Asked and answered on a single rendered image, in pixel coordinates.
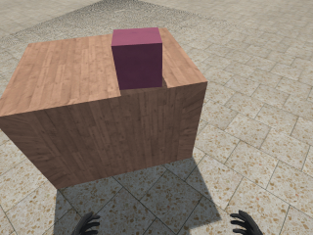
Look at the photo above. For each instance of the pedestal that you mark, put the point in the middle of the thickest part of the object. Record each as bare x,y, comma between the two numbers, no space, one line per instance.
63,109

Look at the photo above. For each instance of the robot right hand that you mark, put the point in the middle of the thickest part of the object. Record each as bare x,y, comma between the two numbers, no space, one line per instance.
247,222

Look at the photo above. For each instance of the robot left hand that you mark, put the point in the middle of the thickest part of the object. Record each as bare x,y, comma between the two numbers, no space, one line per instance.
83,225

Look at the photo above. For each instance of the carton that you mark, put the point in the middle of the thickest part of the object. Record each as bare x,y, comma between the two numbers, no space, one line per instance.
137,57

